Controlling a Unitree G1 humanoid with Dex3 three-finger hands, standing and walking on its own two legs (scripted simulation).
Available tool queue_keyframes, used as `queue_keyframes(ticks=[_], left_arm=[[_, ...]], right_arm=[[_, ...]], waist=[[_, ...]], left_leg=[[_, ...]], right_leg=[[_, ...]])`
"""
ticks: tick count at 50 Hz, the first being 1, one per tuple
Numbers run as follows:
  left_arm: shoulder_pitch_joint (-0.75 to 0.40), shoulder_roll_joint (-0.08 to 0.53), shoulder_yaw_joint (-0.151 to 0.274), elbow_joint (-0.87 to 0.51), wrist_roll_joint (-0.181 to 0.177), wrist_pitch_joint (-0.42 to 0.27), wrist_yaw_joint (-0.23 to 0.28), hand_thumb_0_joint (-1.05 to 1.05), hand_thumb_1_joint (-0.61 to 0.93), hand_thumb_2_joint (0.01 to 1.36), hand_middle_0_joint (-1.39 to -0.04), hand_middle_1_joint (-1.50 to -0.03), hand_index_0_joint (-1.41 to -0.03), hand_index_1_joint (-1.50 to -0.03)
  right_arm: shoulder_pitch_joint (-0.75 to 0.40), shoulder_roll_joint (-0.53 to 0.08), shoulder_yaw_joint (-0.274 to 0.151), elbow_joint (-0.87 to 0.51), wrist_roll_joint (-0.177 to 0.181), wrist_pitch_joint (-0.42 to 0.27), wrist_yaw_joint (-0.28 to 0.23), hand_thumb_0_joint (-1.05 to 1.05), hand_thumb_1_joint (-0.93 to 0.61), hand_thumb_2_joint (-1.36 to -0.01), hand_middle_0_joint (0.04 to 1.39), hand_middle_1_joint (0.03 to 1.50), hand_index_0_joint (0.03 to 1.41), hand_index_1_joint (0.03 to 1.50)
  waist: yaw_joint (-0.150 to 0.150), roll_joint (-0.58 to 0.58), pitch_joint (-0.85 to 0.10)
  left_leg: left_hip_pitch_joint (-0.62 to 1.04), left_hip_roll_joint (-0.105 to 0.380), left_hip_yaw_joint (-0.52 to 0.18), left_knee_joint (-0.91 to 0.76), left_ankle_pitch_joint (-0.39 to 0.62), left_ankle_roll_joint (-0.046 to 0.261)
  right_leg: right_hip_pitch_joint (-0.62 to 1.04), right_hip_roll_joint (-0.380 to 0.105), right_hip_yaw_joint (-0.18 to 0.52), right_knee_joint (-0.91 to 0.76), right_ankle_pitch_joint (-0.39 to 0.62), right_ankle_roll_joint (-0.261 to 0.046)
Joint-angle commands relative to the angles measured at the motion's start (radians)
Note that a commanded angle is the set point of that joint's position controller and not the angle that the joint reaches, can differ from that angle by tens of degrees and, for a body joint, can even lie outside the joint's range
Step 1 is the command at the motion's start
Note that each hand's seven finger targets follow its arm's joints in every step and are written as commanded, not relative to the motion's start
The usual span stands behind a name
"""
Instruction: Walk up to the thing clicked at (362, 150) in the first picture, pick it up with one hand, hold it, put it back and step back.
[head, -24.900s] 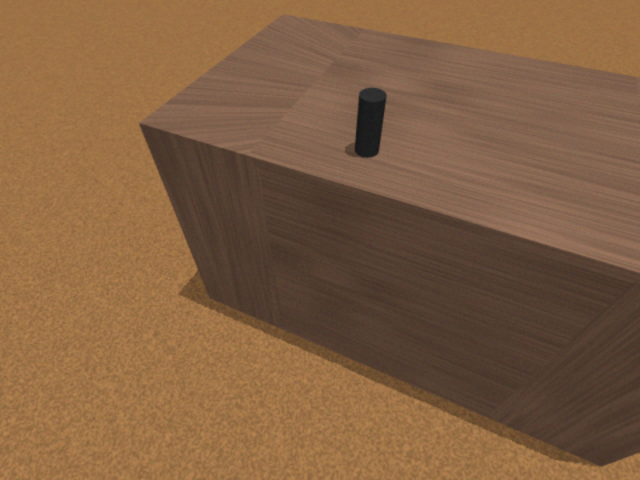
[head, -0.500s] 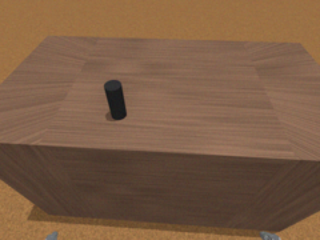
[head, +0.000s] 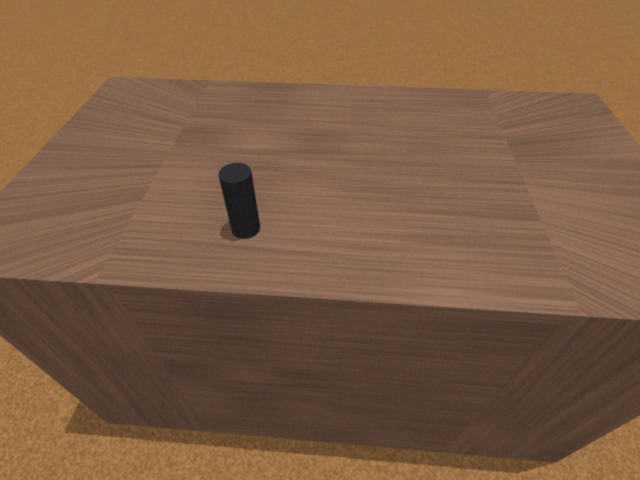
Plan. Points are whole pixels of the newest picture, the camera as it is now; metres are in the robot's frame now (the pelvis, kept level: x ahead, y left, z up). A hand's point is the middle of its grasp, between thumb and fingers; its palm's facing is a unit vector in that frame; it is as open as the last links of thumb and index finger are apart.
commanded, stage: home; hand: left
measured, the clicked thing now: (240, 202) +0.53 +0.15 +0.04
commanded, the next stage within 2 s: stand in 1.04 s
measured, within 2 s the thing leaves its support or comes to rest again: neither
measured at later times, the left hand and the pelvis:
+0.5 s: hand out of the picture +0.09 +0.26 -0.15, palm faces -0.04 -0.94 -0.35, open 17.4 cm; pelvis +0.02 +0.01 +0.00, yaw +0 degrees
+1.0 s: hand out of the picture +0.10 +0.26 -0.15, palm faces -0.04 -0.94 -0.35, open 17.6 cm; pelvis +0.03 +0.01 +0.01, yaw +0 degrees
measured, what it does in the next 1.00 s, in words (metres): stands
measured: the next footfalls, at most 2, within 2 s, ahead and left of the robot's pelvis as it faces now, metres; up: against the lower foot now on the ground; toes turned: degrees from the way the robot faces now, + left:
none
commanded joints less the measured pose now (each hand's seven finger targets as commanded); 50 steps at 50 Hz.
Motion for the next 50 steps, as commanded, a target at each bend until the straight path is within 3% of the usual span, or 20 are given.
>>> queue_keyframes(ticks=[1, 6, 10, 15, 19, 28, 35, 45, 47, 50], left_arm=[[-0.054, 0.216, 0.046, -0.051, -0.007, -0.027, 0.015, 0.000, -0.541, 0.060, -0.050, -0.052, -0.049, -0.053], [-0.064, 0.204, 0.043, -0.039, -0.011, -0.029, 0.016, 0.000, -0.541, 0.060, -0.050, -0.053, -0.049, -0.053], [-0.076, 0.209, 0.045, -0.035, -0.011, -0.023, 0.015, 0.000, -0.542, 0.060, -0.050, -0.052, -0.049, -0.053], [-0.082, 0.204, 0.042, -0.032, -0.011, -0.027, 0.016, 0.000, -0.551, 0.054, -0.049, -0.051, -0.048, -0.051], [-0.082, 0.195, 0.041, -0.029, -0.013, -0.025, 0.017, 0.000, -0.564, 0.046, -0.047, -0.048, -0.047, -0.049], [-0.105, 0.193, 0.046, -0.033, -0.013, -0.021, 0.016, 0.000, -0.561, 0.048, -0.048, -0.049, -0.047, -0.050], [-0.110, 0.196, 0.050, -0.035, -0.011, -0.021, 0.017, 0.000, -0.568, 0.045, -0.047, -0.049, -0.047, -0.049], [-0.109, 0.200, 0.052, -0.040, -0.013, -0.020, 0.016, 0.000, -0.590, 0.032, -0.045, -0.045, -0.044, -0.046], [-0.107, 0.198, 0.052, -0.040, -0.012, -0.018, 0.017, 0.000, -0.601, 0.025, -0.044, -0.044, -0.043, -0.044], [-0.102, 0.193, 0.051, -0.041, -0.013, -0.019, 0.016, 0.000, -0.591, 0.031, -0.045, -0.045, -0.044, -0.046]], right_arm=[[-0.055, -0.213, -0.037, -0.064, 0.005, -0.022, -0.016, 0.000, -0.895, -0.902, 0.201, 0.301, 0.201, 0.301], [-0.056, -0.212, -0.029, -0.057, 0.012, -0.026, -0.021, 0.000, -0.895, -0.902, 0.201, 0.301, 0.201, 0.301], [-0.053, -0.217, -0.025, -0.051, 0.012, -0.022, -0.022, 0.000, -0.895, -0.902, 0.201, 0.301, 0.201, 0.301], [-0.069, -0.218, -0.024, -0.051, 0.016, -0.025, -0.026, 0.000, -0.895, -0.902, 0.201, 0.301, 0.201, 0.301], [-0.083, -0.227, -0.025, -0.049, 0.017, -0.026, -0.029, 0.000, -0.895, -0.902, 0.201, 0.301, 0.201, 0.301], [-0.091, -0.223, -0.027, -0.045, 0.015, -0.027, -0.029, 0.000, -0.895, -0.902, 0.201, 0.301, 0.201, 0.301], [-0.106, -0.221, -0.031, -0.044, 0.016, -0.024, -0.028, 0.000, -0.896, -0.902, 0.201, 0.301, 0.201, 0.301], [-0.110, -0.219, -0.030, -0.040, 0.016, -0.027, -0.028, 0.000, -0.896, -0.902, 0.201, 0.301, 0.201, 0.301], [-0.109, -0.222, -0.033, -0.039, 0.016, -0.025, -0.029, 0.000, -0.896, -0.902, 0.201, 0.301, 0.201, 0.301], [-0.102, -0.221, -0.030, -0.038, 0.016, -0.027, -0.028, 0.000, -0.896, -0.902, 0.201, 0.301, 0.201, 0.301]], waist=[[0.001, 0.014, -0.005], [0.000, 0.005, -0.019], [-0.006, 0.017, -0.009], [-0.002, -0.003, -0.053], [0.000, 0.017, -0.055], [-0.003, -0.003, -0.052], [-0.006, -0.003, -0.045], [-0.003, -0.004, -0.060], [-0.004, -0.003, -0.052], [-0.006, 0.001, -0.059]], left_leg=[[-0.006, 0.077, -0.103, -0.110, -0.114, 0.047], [0.011, 0.086, -0.096, -0.106, 0.005, 0.047], [0.003, 0.083, -0.094, -0.123, -0.032, 0.045], [0.056, 0.095, -0.089, -0.103, 0.116, 0.044], [0.070, 0.098, -0.086, -0.102, 0.155, 0.042], [0.085, 0.100, -0.076, -0.118, 0.191, 0.034], [0.078, 0.099, -0.077, -0.129, 0.131, 0.037], [0.103, 0.103, -0.074, -0.125, 0.193, 0.035], [0.096, 0.100, -0.075, -0.135, 0.155, 0.035], [0.111, 0.099, -0.067, -0.123, 0.199, 0.033]], right_leg=[[-0.038, -0.096, 0.115, -0.128, -0.121, -0.041], [0.016, -0.103, 0.108, -0.115, 0.007, -0.039], [0.016, -0.099, 0.102, -0.121, -0.013, -0.035], [0.057, -0.111, 0.094, -0.109, 0.127, -0.031], [0.071, -0.112, 0.088, -0.111, 0.163, -0.024], [0.077, -0.112, 0.080, -0.115, 0.178, -0.021], [0.082, -0.115, 0.082, -0.132, 0.143, -0.021], [0.090, -0.120, 0.077, -0.125, 0.189, -0.025], [0.081, -0.114, 0.074, -0.132, 0.149, -0.024], [0.084, -0.119, 0.077, -0.127, 0.200, -0.025]])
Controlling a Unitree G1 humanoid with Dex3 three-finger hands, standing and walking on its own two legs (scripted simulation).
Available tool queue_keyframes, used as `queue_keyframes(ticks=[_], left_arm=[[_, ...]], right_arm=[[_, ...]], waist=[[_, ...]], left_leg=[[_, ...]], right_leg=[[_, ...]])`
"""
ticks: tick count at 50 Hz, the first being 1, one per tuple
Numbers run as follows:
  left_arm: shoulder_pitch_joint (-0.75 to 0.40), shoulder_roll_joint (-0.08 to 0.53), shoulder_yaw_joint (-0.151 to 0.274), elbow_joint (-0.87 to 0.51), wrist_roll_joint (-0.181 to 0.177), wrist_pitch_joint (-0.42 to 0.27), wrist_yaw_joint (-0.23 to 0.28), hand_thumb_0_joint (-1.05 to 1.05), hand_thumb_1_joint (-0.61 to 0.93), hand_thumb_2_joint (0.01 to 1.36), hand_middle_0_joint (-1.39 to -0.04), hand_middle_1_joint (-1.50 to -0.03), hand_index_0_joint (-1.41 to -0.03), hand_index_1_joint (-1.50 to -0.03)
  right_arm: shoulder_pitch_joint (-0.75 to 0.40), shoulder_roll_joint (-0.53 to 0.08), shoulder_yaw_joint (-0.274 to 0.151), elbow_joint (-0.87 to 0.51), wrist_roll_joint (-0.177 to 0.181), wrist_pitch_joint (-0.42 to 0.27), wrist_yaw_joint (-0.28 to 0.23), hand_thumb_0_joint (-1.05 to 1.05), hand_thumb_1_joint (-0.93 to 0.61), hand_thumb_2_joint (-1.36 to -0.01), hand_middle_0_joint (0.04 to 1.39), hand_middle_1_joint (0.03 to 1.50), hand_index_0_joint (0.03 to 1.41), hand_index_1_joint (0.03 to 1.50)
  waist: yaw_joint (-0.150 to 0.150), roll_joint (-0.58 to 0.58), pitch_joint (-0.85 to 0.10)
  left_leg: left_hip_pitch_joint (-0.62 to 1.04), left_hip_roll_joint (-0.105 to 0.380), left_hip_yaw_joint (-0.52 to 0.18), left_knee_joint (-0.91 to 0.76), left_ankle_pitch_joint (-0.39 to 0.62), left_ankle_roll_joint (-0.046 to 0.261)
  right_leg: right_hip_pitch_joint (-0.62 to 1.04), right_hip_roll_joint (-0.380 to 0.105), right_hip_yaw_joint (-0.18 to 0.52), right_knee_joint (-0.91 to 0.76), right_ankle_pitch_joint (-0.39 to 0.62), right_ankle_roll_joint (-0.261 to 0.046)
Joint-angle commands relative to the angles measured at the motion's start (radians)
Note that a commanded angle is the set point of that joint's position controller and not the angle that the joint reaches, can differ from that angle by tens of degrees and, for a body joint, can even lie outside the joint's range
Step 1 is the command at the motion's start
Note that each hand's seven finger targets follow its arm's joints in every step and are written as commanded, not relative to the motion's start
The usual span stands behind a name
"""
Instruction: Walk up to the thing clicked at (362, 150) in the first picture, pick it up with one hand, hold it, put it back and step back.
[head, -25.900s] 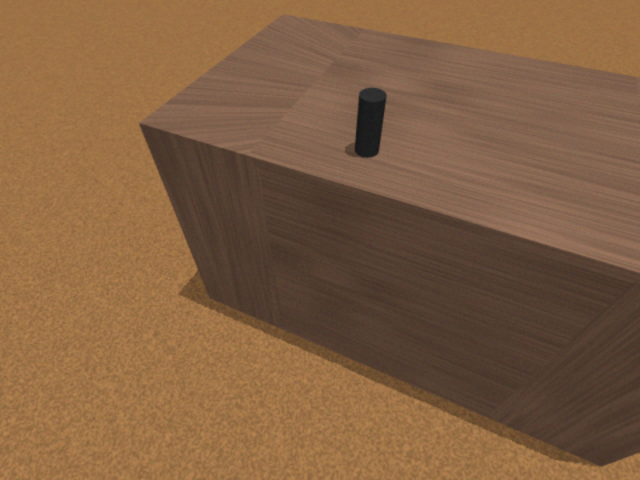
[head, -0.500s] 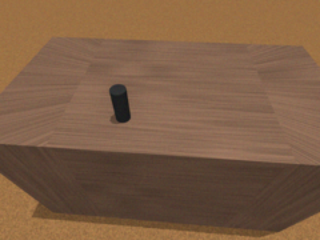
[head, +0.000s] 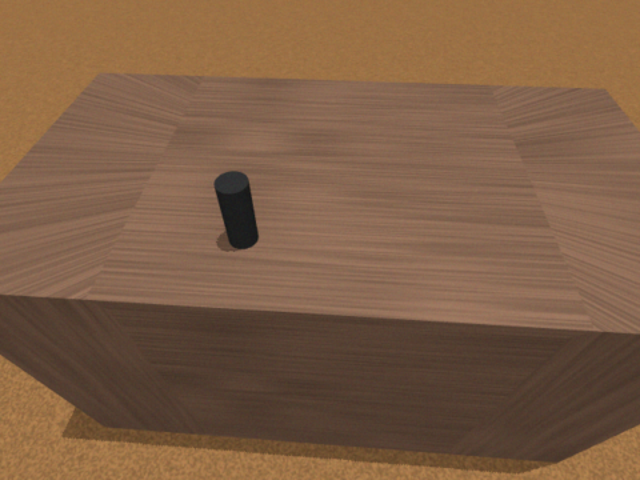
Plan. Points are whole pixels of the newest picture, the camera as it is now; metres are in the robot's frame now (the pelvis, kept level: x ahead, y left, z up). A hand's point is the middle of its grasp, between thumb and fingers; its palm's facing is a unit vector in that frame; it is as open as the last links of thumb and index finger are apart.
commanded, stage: home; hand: left
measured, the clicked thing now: (238, 212) +0.50 +0.15 +0.03
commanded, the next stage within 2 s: stand in 0.04 s
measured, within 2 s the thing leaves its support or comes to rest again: neither
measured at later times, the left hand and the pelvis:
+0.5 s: hand out of the picture +0.07 +0.25 -0.16, palm faces -0.03 -0.94 -0.35, open 11.7 cm; pelvis +0.00 +0.00 +0.00, yaw +0 degrees
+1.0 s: hand out of the picture +0.07 +0.25 -0.16, palm faces -0.03 -0.94 -0.35, open 7.4 cm; pelvis +0.00 -0.01 +0.00, yaw +0 degrees
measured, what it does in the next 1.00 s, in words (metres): stands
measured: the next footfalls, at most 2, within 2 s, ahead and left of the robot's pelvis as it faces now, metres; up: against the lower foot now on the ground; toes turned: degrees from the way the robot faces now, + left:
none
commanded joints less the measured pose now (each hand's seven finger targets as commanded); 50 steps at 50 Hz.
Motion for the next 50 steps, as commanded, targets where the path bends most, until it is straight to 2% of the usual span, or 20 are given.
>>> queue_keyframes(ticks=[1, 2, 7, 9, 10, 12, 18, 19, 23, 26, 31, 34, 37, 39, 42, 45, 48, 50], left_arm=[[-0.033, 0.208, 0.038, -0.058, -0.003, -0.024, 0.013, 0.000, -0.591, 0.031, -0.045, -0.045, -0.044, -0.046], [-0.040, 0.215, 0.040, -0.058, -0.006, -0.024, 0.014, 0.000, -0.607, 0.022, -0.043, -0.042, -0.042, -0.043], [-0.037, 0.215, 0.041, -0.058, -0.005, -0.022, 0.012, 0.000, -0.604, 0.024, -0.043, -0.043, -0.043, -0.044], [-0.033, 0.210, 0.040, -0.062, -0.005, -0.024, 0.011, 0.000, -0.444, 0.184, -0.200, -0.203, -0.200, -0.204], [-0.032, 0.207, 0.039, -0.061, -0.004, -0.023, 0.012, 0.000, -0.364, 0.264, -0.200, -0.283, -0.200, -0.284], [-0.029, 0.214, 0.041, -0.060, -0.004, -0.025, 0.012, 0.000, -0.204, 0.424, -0.200, -0.300, -0.200, -0.301], [-0.031, 0.209, 0.042, -0.066, -0.006, -0.025, 0.011, 0.000, 0.276, 0.900, -0.200, -0.300, -0.200, -0.301], [-0.028, 0.212, 0.041, -0.064, -0.005, -0.026, 0.012, 0.000, 0.356, 0.900, -0.200, -0.300, -0.200, -0.301], [-0.034, 0.215, 0.043, -0.069, -0.004, -0.028, 0.014, 0.000, 0.676, 0.900, -0.200, -0.300, -0.200, -0.301], [-0.031, 0.213, 0.044, -0.067, -0.006, -0.025, 0.012, 0.000, 0.900, 0.900, -0.200, -0.300, -0.200, -0.301], [-0.030, 0.215, 0.045, -0.069, -0.004, -0.026, 0.012, 0.000, 0.900, 0.900, -0.200, -0.300, -0.200, -0.301], [-0.029, 0.215, 0.046, -0.067, -0.005, -0.023, 0.011, 0.000, 0.900, 0.900, -0.200, -0.300, -0.200, -0.301], [-0.029, 0.215, 0.045, -0.070, -0.004, -0.025, 0.011, 0.000, 0.900, 0.900, -0.200, -0.300, -0.200, -0.301], [-0.028, 0.208, 0.044, -0.068, -0.004, -0.025, 0.012, 0.000, 0.900, 0.900, -0.200, -0.300, -0.200, -0.301], [-0.026, 0.215, 0.045, -0.071, -0.006, -0.027, 0.011, 0.000, 0.900, 0.900, -0.200, -0.300, -0.200, -0.301], [-0.030, 0.214, 0.045, -0.071, -0.006, -0.028, 0.012, 0.000, 0.900, 0.900, -0.200, -0.300, -0.200, -0.301], [-0.031, 0.214, 0.046, -0.072, -0.006, -0.026, 0.011, 0.000, 0.900, 0.900, -0.200, -0.300, -0.200, -0.301], [-0.027, 0.211, 0.045, -0.071, -0.005, -0.026, 0.011, 0.000, 0.900, 0.900, -0.200, -0.300, -0.200, -0.301]], right_arm=[[-0.041, -0.221, -0.036, -0.062, 0.004, -0.019, -0.014, 0.000, -0.896, -0.902, 0.201, 0.301, 0.201, 0.301], [-0.029, -0.212, -0.033, -0.059, 0.004, -0.019, -0.014, 0.000, -0.896, -0.902, 0.201, 0.301, 0.201, 0.301], [-0.037, -0.210, -0.034, -0.060, 0.004, -0.016, -0.012, 0.000, -0.896, -0.902, 0.201, 0.301, 0.201, 0.301], [-0.036, -0.218, -0.035, -0.062, 0.004, -0.017, -0.012, 0.000, -0.900, -0.900, 0.200, 0.300, 0.200, 0.300], [-0.044, -0.218, -0.036, -0.061, 0.004, -0.016, -0.011, 0.000, -0.900, -0.900, 0.200, 0.300, 0.200, 0.300], [-0.041, -0.211, -0.034, -0.062, 0.005, -0.016, -0.011, 0.000, -0.900, -0.900, 0.200, 0.300, 0.200, 0.300], [-0.035, -0.216, -0.034, -0.064, 0.004, -0.018, -0.011, 0.000, -0.900, -0.900, 0.200, 0.300, 0.200, 0.300], [-0.038, -0.213, -0.034, -0.063, 0.004, -0.018, -0.010, 0.000, -0.900, -0.900, 0.200, 0.300, 0.200, 0.300], [-0.035, -0.212, -0.034, -0.069, 0.005, -0.018, -0.012, 0.000, -0.900, -0.900, 0.200, 0.300, 0.200, 0.300], [-0.031, -0.219, -0.035, -0.065, 0.004, -0.017, -0.014, 0.000, -0.900, -0.900, 0.200, 0.300, 0.200, 0.300], [-0.034, -0.216, -0.036, -0.068, 0.006, -0.018, -0.013, 0.000, -0.900, -0.900, 0.200, 0.300, 0.200, 0.300], [-0.033, -0.213, -0.033, -0.066, 0.004, -0.019, -0.014, 0.000, -0.900, -0.900, 0.200, 0.300, 0.200, 0.300], [-0.034, -0.218, -0.035, -0.067, 0.005, -0.019, -0.013, 0.000, -0.900, -0.900, 0.200, 0.300, 0.200, 0.300], [-0.033, -0.217, -0.036, -0.066, 0.004, -0.017, -0.012, 0.000, -0.900, -0.900, 0.200, 0.300, 0.200, 0.300], [-0.034, -0.212, -0.034, -0.069, 0.005, -0.020, -0.011, 0.000, -0.900, -0.900, 0.200, 0.300, 0.200, 0.300], [-0.028, -0.209, -0.035, -0.068, 0.006, -0.019, -0.012, 0.000, -0.900, -0.900, 0.200, 0.300, 0.200, 0.300], [-0.030, -0.214, -0.037, -0.066, 0.005, -0.018, -0.012, 0.000, -0.900, -0.900, 0.200, 0.300, 0.200, 0.300], [-0.034, -0.215, -0.036, -0.068, 0.005, -0.017, -0.012, 0.000, -0.900, -0.900, 0.200, 0.300, 0.200, 0.300]], waist=[[0.000, 0.018, -0.079], [-0.005, -0.001, -0.076], [-0.004, -0.006, -0.048], [0.000, 0.005, -0.059], [0.000, 0.009, -0.054], [0.000, -0.006, -0.066], [-0.002, 0.012, -0.070], [-0.003, 0.006, -0.064], [-0.005, -0.009, -0.091], [-0.003, 0.006, -0.077], [-0.002, 0.005, -0.088], [-0.002, 0.008, -0.060], [-0.001, -0.005, -0.068], [-0.003, -0.002, -0.050], [-0.001, -0.002, -0.076], [-0.006, -0.005, -0.075], [-0.005, 0.006, -0.064], [-0.002, 0.017, -0.070]], left_leg=[[0.029, 0.112, -0.079, -0.043, 0.191, 0.029], [0.023, 0.111, -0.082, -0.048, 0.204, 0.026], [0.009, 0.106, -0.085, -0.063, 0.125, 0.024], [0.006, 0.110, -0.086, -0.056, 0.146, 0.026], [0.009, 0.107, -0.084, -0.054, 0.140, 0.027], [0.022, 0.111, -0.087, -0.049, 0.175, 0.029], [0.023, 0.110, -0.079, -0.049, 0.167, 0.028], [0.018, 0.109, -0.084, -0.054, 0.153, 0.025], [0.037, 0.117, -0.083, -0.039, 0.229, 0.029], [0.037, 0.113, -0.077, -0.046, 0.194, 0.027], [0.036, 0.115, -0.076, -0.039, 0.212, 0.029], [0.022, 0.109, -0.077, -0.055, 0.164, 0.028], [0.032, 0.115, -0.084, -0.054, 0.182, 0.028], [0.020, 0.111, -0.081, -0.055, 0.154, 0.027], [0.035, 0.115, -0.083, -0.049, 0.213, 0.027], [0.037, 0.115, -0.078, -0.045, 0.211, 0.026], [0.024, 0.111, -0.077, -0.051, 0.170, 0.026], [0.026, 0.114, -0.077, -0.047, 0.182, 0.028]], right_leg=[[0.003, -0.106, 0.066, -0.039, 0.182, -0.038], [0.016, -0.108, 0.072, -0.035, 0.192, -0.041], [-0.017, -0.101, 0.068, -0.051, 0.115, -0.040], [-0.001, -0.105, 0.070, -0.051, 0.130, -0.042], [-0.007, -0.105, 0.070, -0.053, 0.135, -0.040], [0.000, -0.107, 0.070, -0.049, 0.165, -0.042], [0.002, -0.108, 0.073, -0.051, 0.169, -0.042], [-0.001, -0.104, 0.069, -0.054, 0.151, -0.040], [0.021, -0.110, 0.066, -0.038, 0.230, -0.042], [0.002, -0.106, 0.069, -0.045, 0.188, -0.041], [0.022, -0.110, 0.070, -0.043, 0.215, -0.043], [0.006, -0.107, 0.071, -0.050, 0.172, -0.042], [0.004, -0.106, 0.068, -0.050, 0.175, -0.041], [-0.008, -0.104, 0.068, -0.059, 0.151, -0.038], [0.013, -0.109, 0.067, -0.046, 0.211, -0.043], [0.016, -0.110, 0.066, -0.045, 0.213, -0.043], [0.009, -0.107, 0.071, -0.055, 0.174, -0.042], [0.015, -0.111, 0.070, -0.052, 0.187, -0.044]])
